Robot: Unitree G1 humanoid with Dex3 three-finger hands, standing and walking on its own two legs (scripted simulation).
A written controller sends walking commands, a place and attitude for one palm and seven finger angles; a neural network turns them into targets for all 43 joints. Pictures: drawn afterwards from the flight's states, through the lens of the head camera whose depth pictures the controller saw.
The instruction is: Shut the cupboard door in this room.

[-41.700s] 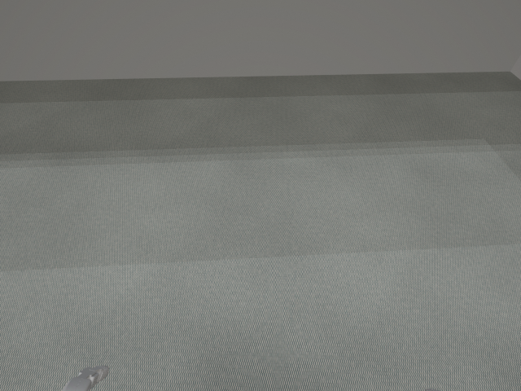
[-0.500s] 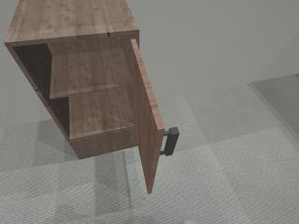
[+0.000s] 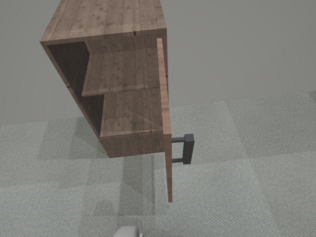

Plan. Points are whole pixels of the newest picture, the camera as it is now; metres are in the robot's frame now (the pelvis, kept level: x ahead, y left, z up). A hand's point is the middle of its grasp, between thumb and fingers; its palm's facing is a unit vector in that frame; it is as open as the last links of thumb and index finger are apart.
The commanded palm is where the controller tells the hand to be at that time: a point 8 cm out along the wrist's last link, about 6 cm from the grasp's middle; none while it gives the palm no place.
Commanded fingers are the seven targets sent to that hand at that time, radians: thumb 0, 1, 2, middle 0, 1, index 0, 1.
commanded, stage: turn or walk to find it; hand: left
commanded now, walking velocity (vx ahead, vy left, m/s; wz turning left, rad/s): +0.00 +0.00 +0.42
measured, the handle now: (180, 150) +0.36 -0.04 -0.05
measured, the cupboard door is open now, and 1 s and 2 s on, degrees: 87 87 85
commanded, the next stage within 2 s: stand and wait in 0.12 s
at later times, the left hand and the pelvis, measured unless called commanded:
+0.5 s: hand out of the picture +0.07 +0.26 -0.16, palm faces +0.18 -0.96 -0.21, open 7.4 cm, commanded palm none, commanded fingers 0.00 0.90 0.90 -0.20 -0.30 -0.20 -0.30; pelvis +0.05 +0.05 +0.01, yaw +9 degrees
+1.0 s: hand (106, 221) +0.18 +0.18 -0.15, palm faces +0.23 -0.94 -0.25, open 7.2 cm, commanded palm none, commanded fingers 0.00 0.90 0.90 -0.20 -0.30 -0.20 -0.30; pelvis +0.15 -0.01 +0.00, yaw +11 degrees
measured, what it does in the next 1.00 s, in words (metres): walks ahead: left foot, then right foot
